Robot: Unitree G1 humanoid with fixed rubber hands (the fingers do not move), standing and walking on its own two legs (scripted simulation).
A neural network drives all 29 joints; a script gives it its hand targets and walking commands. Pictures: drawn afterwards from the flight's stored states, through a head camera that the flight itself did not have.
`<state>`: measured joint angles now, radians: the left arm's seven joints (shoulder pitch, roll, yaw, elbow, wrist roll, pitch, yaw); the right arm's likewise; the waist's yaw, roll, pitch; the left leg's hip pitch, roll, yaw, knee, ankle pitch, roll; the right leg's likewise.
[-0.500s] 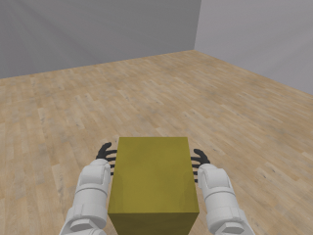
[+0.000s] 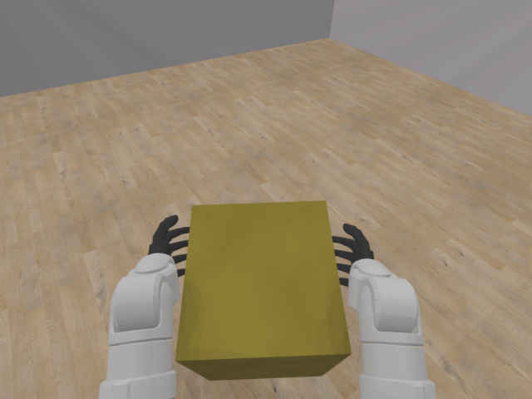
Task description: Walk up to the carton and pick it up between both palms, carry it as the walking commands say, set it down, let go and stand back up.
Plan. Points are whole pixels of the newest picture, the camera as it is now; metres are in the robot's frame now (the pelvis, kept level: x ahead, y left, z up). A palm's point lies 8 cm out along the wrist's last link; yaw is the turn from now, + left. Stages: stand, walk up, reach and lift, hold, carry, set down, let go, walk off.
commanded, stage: carry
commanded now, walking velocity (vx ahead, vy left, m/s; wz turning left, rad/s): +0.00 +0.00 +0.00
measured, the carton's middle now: (262, 298) +0.29 +0.01 +0.01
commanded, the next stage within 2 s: none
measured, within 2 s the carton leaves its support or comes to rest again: neither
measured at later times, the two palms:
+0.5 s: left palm (159, 271) +0.27 +0.16 +0.10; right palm (361, 267) +0.29 -0.13 +0.11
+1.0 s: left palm (159, 269) +0.28 +0.16 +0.10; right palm (361, 266) +0.29 -0.13 +0.11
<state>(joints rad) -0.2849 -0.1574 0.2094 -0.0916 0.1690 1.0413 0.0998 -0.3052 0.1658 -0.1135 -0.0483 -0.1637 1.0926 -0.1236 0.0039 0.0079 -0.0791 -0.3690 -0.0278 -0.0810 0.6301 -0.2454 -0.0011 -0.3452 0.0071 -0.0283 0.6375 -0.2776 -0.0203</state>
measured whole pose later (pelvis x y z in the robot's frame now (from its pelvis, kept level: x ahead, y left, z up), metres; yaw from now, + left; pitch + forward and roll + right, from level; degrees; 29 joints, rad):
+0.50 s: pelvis +0.01 +0.00 +0.00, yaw +0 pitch +0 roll +0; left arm -0.25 -0.15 0.16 -0.21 0.12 1.25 0.19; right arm -0.30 0.16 -0.07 -0.18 -0.13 1.27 -0.19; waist 0.00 0.01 -0.11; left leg -0.37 -0.03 -0.08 0.63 -0.26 0.00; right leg -0.35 0.01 -0.03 0.63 -0.29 -0.02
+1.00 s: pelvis +0.01 +0.00 +0.00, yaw +0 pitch +0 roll +0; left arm -0.25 -0.15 0.16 -0.21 0.12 1.25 0.19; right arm -0.30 0.16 -0.07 -0.18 -0.13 1.27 -0.19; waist 0.00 0.02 -0.11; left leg -0.37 -0.03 -0.08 0.63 -0.26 0.00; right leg -0.35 0.01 -0.03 0.63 -0.29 -0.02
